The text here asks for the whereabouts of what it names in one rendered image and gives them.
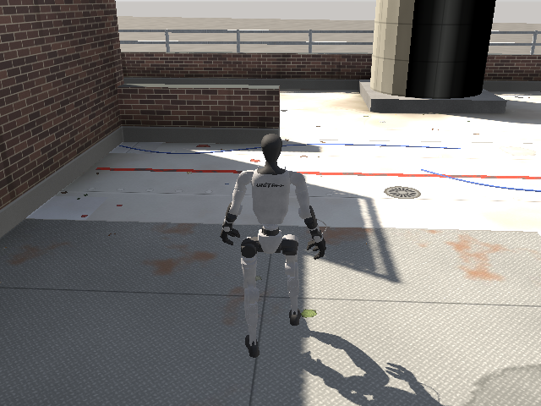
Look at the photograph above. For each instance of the left robot forearm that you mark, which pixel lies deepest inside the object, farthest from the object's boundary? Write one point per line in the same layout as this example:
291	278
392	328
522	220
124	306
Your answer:
229	220

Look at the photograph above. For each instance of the left robot hand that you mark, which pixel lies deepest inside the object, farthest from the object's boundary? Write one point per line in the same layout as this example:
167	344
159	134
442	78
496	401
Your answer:
232	233

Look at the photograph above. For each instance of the robot left upper arm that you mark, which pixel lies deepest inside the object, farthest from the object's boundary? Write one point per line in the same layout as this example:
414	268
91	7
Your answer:
244	178

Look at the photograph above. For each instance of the left robot thigh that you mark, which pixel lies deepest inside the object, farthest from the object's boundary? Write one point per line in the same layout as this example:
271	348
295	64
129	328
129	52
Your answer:
249	251

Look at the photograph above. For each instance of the robot left shin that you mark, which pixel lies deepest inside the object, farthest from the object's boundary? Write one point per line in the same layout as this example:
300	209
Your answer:
251	315

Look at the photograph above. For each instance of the robot right upper arm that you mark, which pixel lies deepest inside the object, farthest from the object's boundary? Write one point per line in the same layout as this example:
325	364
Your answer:
302	194

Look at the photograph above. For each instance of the right robot hand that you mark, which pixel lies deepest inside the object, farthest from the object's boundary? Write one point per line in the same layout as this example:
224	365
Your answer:
318	246

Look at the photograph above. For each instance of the right robot forearm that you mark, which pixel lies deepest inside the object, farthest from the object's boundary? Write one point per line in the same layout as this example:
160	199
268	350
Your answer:
313	227

